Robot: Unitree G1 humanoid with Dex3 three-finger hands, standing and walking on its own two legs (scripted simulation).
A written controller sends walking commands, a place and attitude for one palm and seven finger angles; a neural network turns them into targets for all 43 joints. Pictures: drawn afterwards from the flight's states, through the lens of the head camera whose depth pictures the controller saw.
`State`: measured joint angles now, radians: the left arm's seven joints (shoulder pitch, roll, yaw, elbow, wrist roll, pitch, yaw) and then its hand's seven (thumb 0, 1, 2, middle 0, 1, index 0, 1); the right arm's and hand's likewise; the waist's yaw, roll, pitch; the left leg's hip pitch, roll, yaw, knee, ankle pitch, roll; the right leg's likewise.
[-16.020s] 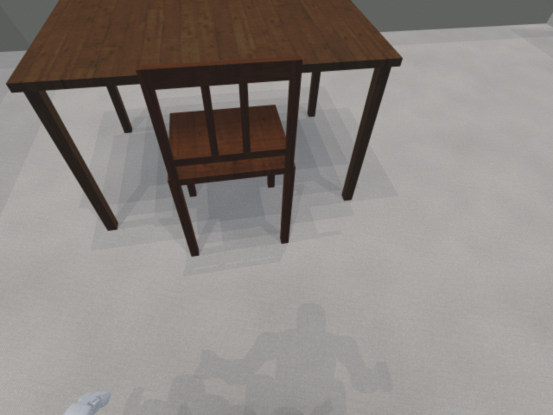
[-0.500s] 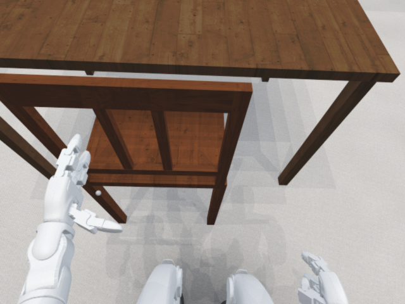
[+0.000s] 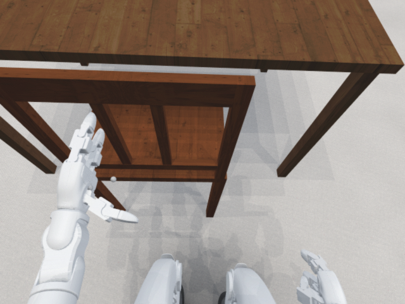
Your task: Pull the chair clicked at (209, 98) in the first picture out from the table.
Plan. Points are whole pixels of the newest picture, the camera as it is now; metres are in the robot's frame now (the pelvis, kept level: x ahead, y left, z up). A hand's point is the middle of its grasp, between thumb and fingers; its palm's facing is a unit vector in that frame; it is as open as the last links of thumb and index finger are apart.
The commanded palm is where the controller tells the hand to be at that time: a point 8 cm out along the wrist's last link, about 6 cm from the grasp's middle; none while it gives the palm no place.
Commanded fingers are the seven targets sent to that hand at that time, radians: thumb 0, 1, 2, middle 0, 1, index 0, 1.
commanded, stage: push the fingers through the gap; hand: left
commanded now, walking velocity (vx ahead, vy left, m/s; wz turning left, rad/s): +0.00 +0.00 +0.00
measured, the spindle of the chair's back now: (115, 136) +0.44 +0.21 +0.00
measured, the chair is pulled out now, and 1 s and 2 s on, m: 0.00 0.00 0.00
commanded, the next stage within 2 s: hook a spindle and tug to test in 1.16 s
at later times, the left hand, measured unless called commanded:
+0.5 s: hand (112, 158) +0.38 +0.20 +0.01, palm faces +0.04 -1.00 -0.04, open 16.9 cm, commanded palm +0.36 +0.24 +0.02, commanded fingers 0.00 -0.50 0.30 -0.06 -0.08 -0.06 -0.08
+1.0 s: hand (121, 142) +0.41 +0.18 +0.02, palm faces +0.05 -1.00 -0.03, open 16.9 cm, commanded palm +0.39 +0.23 +0.02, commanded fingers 0.00 -0.50 0.30 -0.06 -0.08 -0.06 -0.08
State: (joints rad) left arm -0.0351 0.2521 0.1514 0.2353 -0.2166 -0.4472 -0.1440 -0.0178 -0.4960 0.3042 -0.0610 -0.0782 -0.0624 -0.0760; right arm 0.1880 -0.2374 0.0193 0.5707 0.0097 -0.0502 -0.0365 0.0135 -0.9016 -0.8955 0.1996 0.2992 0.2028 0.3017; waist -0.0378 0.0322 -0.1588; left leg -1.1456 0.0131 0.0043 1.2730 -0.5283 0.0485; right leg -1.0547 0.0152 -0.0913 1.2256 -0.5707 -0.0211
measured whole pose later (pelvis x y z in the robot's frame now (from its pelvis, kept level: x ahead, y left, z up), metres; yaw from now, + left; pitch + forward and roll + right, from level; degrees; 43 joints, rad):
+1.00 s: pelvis +0.00 +0.00 +0.00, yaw -1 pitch +25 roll -3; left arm -0.40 0.29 0.27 0.69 -0.17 -0.51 -0.15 -0.02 -0.50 0.30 -0.06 -0.08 -0.06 -0.08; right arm 0.26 -0.25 0.00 0.62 0.01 0.04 -0.01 0.01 -0.90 -0.90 0.20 0.30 0.20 0.30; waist -0.08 0.03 -0.15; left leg -1.16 0.02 0.03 1.25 -0.52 0.06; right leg -1.08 0.02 -0.07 1.21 -0.55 -0.01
